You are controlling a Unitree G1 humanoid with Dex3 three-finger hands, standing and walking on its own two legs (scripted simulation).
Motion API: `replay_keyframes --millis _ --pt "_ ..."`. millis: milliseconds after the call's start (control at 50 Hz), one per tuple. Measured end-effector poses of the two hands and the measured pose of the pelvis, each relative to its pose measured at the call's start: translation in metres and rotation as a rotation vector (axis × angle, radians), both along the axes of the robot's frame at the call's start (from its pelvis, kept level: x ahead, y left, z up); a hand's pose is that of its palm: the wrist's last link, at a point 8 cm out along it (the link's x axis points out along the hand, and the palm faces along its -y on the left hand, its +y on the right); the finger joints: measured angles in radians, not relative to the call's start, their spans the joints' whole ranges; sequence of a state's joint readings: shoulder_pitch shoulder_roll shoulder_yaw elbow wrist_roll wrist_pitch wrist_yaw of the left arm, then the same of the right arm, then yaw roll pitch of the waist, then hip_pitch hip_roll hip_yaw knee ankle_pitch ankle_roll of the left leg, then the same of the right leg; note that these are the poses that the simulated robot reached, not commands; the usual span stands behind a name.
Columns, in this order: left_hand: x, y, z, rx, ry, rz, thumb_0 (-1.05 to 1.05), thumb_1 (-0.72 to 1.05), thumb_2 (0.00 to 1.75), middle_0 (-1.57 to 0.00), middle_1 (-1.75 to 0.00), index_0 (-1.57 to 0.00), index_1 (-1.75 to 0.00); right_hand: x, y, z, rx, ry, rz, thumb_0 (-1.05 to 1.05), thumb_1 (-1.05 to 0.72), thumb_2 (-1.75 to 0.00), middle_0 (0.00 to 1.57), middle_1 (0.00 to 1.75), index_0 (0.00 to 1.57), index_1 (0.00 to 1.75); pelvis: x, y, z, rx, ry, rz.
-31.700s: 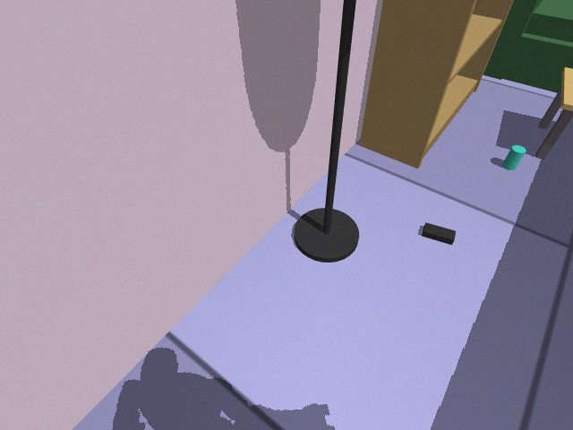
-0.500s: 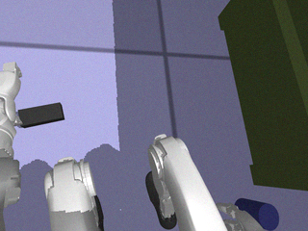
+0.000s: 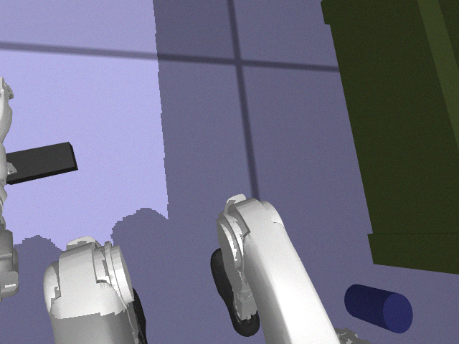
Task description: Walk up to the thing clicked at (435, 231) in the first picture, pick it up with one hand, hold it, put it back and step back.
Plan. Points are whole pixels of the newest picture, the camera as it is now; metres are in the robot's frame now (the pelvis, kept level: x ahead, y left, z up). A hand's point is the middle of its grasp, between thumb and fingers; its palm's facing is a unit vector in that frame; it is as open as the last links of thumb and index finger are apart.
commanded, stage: home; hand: left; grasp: from above
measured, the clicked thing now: (40, 162) +0.50 +0.27 -0.31
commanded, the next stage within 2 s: none
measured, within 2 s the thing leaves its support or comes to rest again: neither
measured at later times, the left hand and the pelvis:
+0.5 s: hand out of the picture +0.34 +0.27 +0.03, palm faces -0.25 -0.65 -0.71, open 7.7 cm; pelvis +0.00 +0.00 +0.15, yaw +5 degrees
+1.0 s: hand out of the picture +0.25 +0.22 +0.24, palm faces +0.17 -0.95 -0.26, open 7.4 cm; pelvis +0.05 +0.01 +0.33, yaw +9 degrees
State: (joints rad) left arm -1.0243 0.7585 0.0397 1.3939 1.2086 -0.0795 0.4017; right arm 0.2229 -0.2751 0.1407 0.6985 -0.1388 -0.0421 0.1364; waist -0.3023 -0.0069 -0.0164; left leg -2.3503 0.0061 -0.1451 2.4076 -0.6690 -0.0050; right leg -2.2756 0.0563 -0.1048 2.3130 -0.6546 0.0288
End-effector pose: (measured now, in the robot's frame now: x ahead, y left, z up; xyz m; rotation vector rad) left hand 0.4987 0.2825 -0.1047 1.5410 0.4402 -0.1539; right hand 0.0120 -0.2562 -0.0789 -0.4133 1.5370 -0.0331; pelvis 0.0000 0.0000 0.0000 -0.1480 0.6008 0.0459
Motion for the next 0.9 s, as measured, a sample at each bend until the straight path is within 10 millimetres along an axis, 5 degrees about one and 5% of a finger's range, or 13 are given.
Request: replay_keyframes --millis 200,420,640,900 --pt "-0.034 0.007 0.055 -0.149 0.025 0.137 0.00 0.10 0.87 -0.21 -0.58 -0.21 -0.58 0.031 0.001 0.019 0.052 -0.081 -0.042 0.00 -0.90 -0.89 0.20 0.30 0.20 0.30 0.003 0.001 0.038 0.011 0.027 0.019" --pt "-0.132 0.016 0.149 -0.456 0.034 0.338 0.00 0.73 0.88 -0.22 -0.35 -0.21 -0.34 0.126 -0.002 0.090 0.051 -0.333 0.027 0.00 -0.90 -0.89 0.20 0.30 0.20 0.30 0.001 0.002 0.117 0.033 0.001 0.050" --pt "-0.211 0.005 0.232 -0.749 0.025 0.582 0.01 0.88 0.89 -0.22 -0.31 -0.22 -0.30 0.211 0.032 0.187 0.102 -0.634 0.100 0.00 -0.90 -0.89 0.20 0.30 0.20 0.30 0.007 0.000 0.197 0.061 -0.086 0.083" --pt "-0.261 -0.012 0.333 -1.043 0.025 0.845 0.01 0.90 0.89 -0.21 -0.30 -0.21 -0.30 0.225 0.057 0.294 0.122 -0.757 0.069 0.01 -0.90 -0.89 0.20 0.30 0.20 0.30 0.035 0.003 0.293 0.087 -0.211 0.107"
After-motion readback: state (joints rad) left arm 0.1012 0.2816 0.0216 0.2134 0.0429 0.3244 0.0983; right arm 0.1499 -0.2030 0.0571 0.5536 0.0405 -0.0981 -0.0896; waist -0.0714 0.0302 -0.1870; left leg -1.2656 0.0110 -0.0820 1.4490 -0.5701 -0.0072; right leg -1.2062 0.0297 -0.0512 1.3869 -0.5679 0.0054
